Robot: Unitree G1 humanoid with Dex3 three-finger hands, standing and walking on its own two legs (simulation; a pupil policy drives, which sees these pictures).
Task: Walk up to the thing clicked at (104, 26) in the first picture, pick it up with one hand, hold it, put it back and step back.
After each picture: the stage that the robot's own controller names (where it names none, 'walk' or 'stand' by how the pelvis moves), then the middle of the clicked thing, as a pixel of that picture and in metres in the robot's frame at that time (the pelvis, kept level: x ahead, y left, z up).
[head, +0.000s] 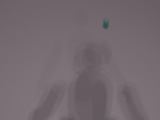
stand; (105, 23) +1.65 -0.27 -0.72
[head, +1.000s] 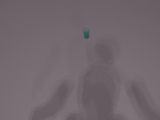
walk; (86, 33) +1.52 +0.11 -0.70
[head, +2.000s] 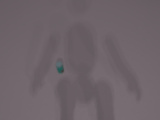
walk; (59, 67) +0.94 +0.32 -0.72
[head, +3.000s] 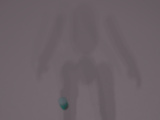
walk; (63, 103) +0.56 +0.26 -0.72
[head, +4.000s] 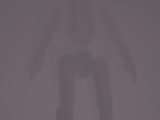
stand; out of the picture +0.35 +0.20 -0.69
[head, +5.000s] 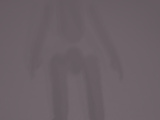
stand; out of the picture +0.31 +0.19 -0.72
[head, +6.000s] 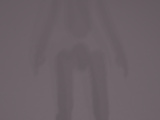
stand; out of the picture +0.31 +0.18 -0.72
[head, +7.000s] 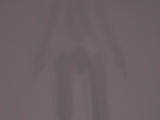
stand; out of the picture +0.29 +0.18 -0.72
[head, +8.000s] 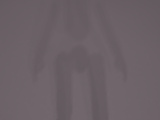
stand; out of the picture +0.29 +0.18 -0.73
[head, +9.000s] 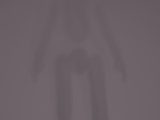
stand; out of the picture +0.29 +0.18 -0.73
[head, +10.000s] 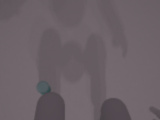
go down; (44, 88) +0.34 +0.21 -0.47
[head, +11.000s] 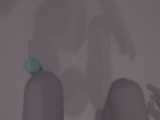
go down; (34, 67) +0.38 +0.25 -0.32
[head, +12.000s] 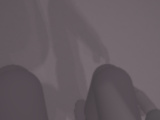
close in; out of the picture +0.34 +0.28 -0.23
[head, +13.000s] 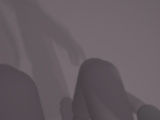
close; out of the picture +0.34 +0.29 -0.21
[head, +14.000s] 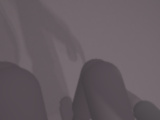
lift; out of the picture +0.33 +0.30 -0.21
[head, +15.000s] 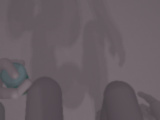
lift; (17, 80) +0.30 +0.24 -0.06
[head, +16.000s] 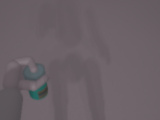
hold; (36, 82) +0.33 +0.17 +0.03
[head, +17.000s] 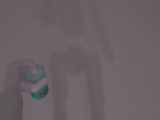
hold; (37, 83) +0.33 +0.18 -0.01
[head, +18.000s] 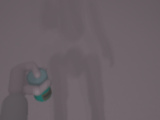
crouch; (40, 85) +0.33 +0.17 -0.01
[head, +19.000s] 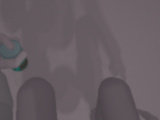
lower; (14, 56) +0.40 +0.24 -0.12
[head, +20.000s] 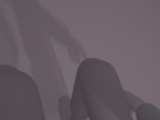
lower; out of the picture +0.36 +0.31 -0.21
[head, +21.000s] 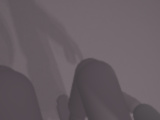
lower; out of the picture +0.36 +0.32 -0.22
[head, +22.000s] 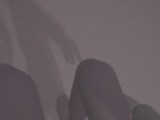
lower; out of the picture +0.36 +0.32 -0.22
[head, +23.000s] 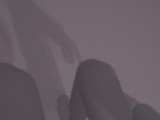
lower; out of the picture +0.35 +0.32 -0.21
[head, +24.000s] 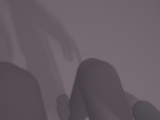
open; out of the picture +0.34 +0.30 -0.22
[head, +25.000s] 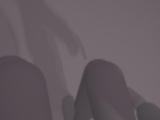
stand; out of the picture +0.34 +0.29 -0.21
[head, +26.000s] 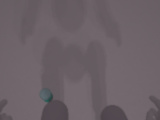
walk; (46, 95) +0.35 +0.22 -0.52
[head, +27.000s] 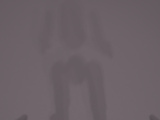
stand; out of the picture +0.32 +0.20 -0.66
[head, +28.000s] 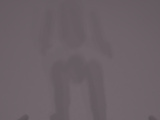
stand; out of the picture +0.32 +0.20 -0.67
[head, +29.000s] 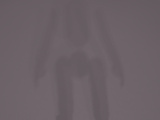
stand; out of the picture +0.34 +0.19 -0.72
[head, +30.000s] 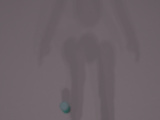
walk; (65, 107) +0.39 +0.22 -0.70
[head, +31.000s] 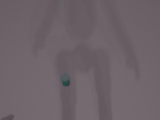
walk; (65, 80) +0.62 +0.17 -0.69
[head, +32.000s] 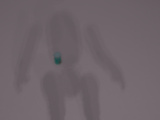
stand; (57, 58) +0.93 +0.23 -0.71
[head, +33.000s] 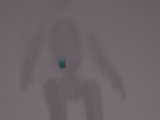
stand; (62, 62) +0.96 +0.20 -0.71
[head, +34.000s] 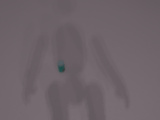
stand; (61, 66) +0.96 +0.24 -0.73
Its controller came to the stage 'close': yes
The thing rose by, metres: 0.70
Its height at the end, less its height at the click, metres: +0.00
